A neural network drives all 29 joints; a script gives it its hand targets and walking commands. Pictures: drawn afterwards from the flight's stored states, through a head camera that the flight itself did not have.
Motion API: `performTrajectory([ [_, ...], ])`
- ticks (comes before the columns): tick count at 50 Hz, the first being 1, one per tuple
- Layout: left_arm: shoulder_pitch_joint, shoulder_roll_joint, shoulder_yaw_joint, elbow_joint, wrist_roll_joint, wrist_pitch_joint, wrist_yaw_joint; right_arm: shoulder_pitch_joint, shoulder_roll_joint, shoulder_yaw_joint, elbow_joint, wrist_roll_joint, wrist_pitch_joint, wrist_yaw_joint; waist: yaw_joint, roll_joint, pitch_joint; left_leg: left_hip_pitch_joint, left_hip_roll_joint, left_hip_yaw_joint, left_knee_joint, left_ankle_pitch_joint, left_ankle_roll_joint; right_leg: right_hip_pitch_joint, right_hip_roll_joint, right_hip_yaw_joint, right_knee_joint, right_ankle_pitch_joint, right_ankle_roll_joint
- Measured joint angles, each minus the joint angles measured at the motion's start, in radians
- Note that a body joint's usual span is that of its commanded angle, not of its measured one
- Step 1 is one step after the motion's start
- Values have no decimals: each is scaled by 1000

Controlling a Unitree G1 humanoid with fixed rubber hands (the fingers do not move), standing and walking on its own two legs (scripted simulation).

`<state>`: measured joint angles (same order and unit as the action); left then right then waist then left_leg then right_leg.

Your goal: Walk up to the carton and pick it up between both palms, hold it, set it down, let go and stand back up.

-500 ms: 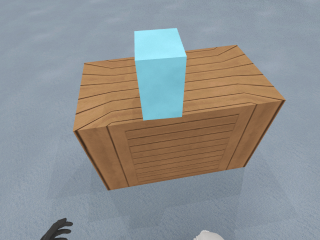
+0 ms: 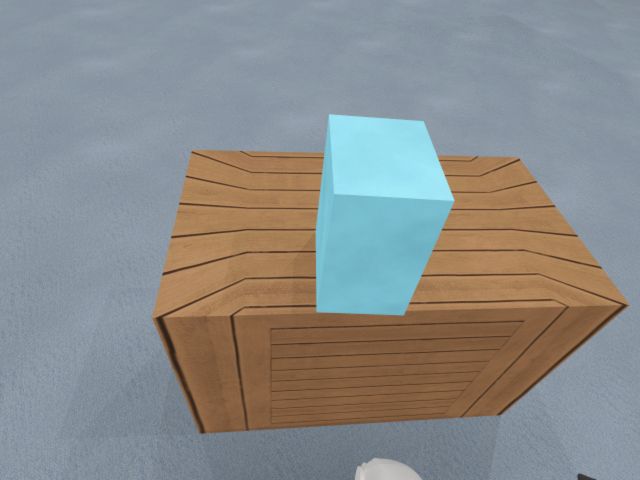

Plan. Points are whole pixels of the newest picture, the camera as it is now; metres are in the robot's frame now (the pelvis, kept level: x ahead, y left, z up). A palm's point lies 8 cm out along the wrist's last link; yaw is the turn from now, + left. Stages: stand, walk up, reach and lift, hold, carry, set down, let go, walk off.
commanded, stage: walk up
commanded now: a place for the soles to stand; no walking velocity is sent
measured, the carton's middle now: (368, 219) +0.54 -0.05 +0.01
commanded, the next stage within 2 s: none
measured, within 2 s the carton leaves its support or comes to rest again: neither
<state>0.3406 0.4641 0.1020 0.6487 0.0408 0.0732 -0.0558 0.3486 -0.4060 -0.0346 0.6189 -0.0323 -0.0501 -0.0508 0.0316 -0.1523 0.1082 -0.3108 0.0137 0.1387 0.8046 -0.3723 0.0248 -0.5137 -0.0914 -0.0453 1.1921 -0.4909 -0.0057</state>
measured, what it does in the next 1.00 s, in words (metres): steps on the spot: right foot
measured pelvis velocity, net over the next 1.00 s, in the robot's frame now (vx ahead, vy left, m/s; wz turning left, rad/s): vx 0.05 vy -0.06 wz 0.14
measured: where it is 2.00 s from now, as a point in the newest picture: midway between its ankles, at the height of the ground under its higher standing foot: outside the picture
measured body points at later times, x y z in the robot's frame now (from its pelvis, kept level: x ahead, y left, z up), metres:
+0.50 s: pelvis +0.06 -0.04 +0.02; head +0.09 -0.04 +0.46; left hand +0.20 +0.26 -0.08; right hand +0.19 -0.35 -0.09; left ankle +0.04 +0.12 -0.70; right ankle +0.13 -0.19 -0.70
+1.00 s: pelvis +0.05 -0.06 +0.04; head +0.07 -0.04 +0.48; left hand +0.07 +0.27 -0.10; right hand +0.21 -0.35 -0.07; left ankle +0.04 +0.12 -0.70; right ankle +0.13 -0.19 -0.70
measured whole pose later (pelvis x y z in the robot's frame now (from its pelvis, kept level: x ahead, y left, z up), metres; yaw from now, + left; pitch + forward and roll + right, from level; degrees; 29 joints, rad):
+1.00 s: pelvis +0.05 -0.06 +0.04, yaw +8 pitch -3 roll +0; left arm 0.11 0.40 0.07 1.08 0.00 0.04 -0.06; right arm 0.11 -0.39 -0.03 1.00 0.01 -0.02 -0.02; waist 0.03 -0.01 0.10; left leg -0.21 0.05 -0.10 0.51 -0.26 -0.08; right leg -0.26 -0.11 -0.13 0.49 -0.17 0.04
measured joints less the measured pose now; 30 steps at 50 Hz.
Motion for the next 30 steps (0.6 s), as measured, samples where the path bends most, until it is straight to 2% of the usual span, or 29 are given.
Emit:
performTrajectory([
  [4, -45, -16, -6, -7, -1, 5, -7, 20, -27, -2, 10, 12, 0, -21, -36, 16, 30, 21, 13, -23, -13, -15, -16, -22, -25, 30, -105, 97, 2],
  [8, -90, -16, -23, 17, -21, 0, 2, 10, -44, 4, 15, 35, 18, -13, -64, 47, 56, 6, 48, -53, 47, -67, -47, 72, -31, 60, -336, 172, -21],
  [11, -140, -35, -41, 67, -29, -14, 17, -42, -52, 13, 41, 53, 40, 7, -85, 127, 95, -6, 115, -110, 102, -62, -67, 123, 19, 7, -389, 201, 49],
  [12, -155, -36, -51, 79, -35, -15, 21, -57, -47, 17, 50, 61, 47, 12, -89, 136, 95, -11, 115, -130, 107, -78, -72, 122, 24, -3, -386, 191, 58],
  [14, -183, -44, -62, 95, -44, -20, 27, -79, -32, 27, 73, 74, 60, 14, -76, 133, 81, -4, 86, -153, 84, -119, -77, 107, 16, 4, -373, 174, 59],
  [17, -232, -67, -78, 112, -52, -19, 33, -107, -21, 40, 116, 75, 54, 17, -62, 138, 78, 20, 67, -159, 30, -81, -90, 122, 0, 3, -395, 177, 64],
  [18, -246, -73, -85, 118, -54, -19, 33, -115, -18, 44, 131, 72, 50, 18, -59, 142, 73, 26, 65, -163, 12, -75, -94, 130, -3, -2, -410, 181, 61],
  [19, -258, -76, -91, 126, -55, -20, 33, -124, -15, 48, 146, 70, 47, 20, -56, 145, 67, 32, 63, -166, -7, -67, -96, 137, -4, -8, -428, 197, 41],
  [20, -267, -79, -95, 136, -56, -23, 32, -131, -13, 50, 160, 68, 44, 21, -53, 147, 60, 38, 60, -169, -26, -58, -97, 145, -7, -13, -443, 201, 41],
  [30, -311, -69, -90, 246, -64, -23, 25, -189, -12, 34, 283, 58, 38, 24, -37, 151, 10, 78, 37, -189, -129, 7, -87, 209, -30, -43, -556, 249, 65],
])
